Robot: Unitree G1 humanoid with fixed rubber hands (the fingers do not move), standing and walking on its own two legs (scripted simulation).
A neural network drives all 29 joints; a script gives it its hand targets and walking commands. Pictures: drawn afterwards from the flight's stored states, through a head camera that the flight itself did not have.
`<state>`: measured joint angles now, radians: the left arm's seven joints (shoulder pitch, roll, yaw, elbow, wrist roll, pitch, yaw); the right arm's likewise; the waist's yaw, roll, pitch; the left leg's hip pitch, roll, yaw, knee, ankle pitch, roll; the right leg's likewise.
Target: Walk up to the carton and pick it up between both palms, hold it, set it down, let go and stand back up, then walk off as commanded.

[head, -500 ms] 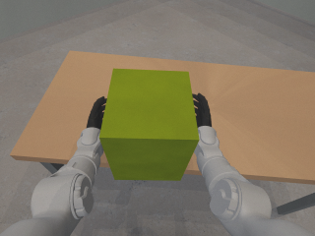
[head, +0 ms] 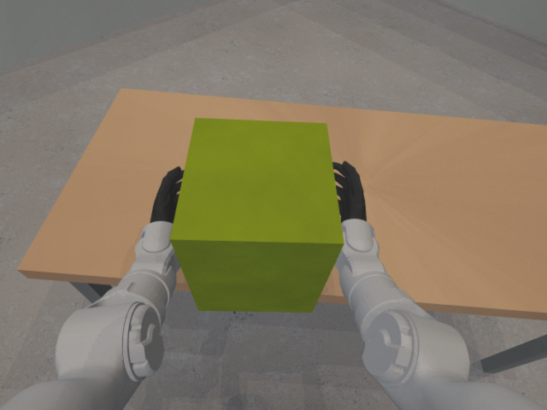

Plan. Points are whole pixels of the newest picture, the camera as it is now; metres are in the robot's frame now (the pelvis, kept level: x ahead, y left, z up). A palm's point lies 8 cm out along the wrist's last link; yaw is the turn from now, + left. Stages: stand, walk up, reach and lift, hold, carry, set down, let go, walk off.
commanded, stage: reach and lift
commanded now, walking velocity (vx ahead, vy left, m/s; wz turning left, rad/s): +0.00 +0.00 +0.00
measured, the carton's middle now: (258, 223) +0.39 +0.03 +0.01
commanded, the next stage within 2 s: none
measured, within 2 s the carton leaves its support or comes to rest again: leaves its support in 0.10 s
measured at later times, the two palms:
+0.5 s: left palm (168, 213) +0.39 +0.17 +0.05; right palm (359, 212) +0.39 -0.12 +0.06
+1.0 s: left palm (166, 192) +0.38 +0.16 +0.10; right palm (375, 193) +0.38 -0.13 +0.11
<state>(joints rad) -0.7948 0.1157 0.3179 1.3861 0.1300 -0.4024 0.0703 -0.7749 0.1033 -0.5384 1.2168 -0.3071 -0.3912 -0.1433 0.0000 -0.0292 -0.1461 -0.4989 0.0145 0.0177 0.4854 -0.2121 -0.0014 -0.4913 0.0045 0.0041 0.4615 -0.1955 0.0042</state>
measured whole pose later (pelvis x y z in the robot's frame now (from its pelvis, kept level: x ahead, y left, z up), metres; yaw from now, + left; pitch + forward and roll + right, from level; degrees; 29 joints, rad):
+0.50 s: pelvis -0.01 +0.00 +0.00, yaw +0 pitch +12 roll +0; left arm -0.81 0.11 0.30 1.39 0.11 -0.47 0.08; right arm -0.77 0.09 -0.51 1.22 -0.31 -0.47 -0.16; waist 0.00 -0.02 -0.15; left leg -0.50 0.02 0.02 0.47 -0.19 0.00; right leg -0.49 0.01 0.00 0.45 -0.18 0.00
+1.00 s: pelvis -0.01 +0.00 +0.00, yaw +0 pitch +10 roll +0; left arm -0.80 0.10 0.17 1.26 0.02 -0.24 0.13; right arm -0.77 0.01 -0.20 1.15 -0.12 -0.23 -0.21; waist 0.00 0.01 -0.24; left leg -0.44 0.02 0.02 0.45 -0.18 0.00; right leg -0.44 0.01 0.00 0.44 -0.17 0.00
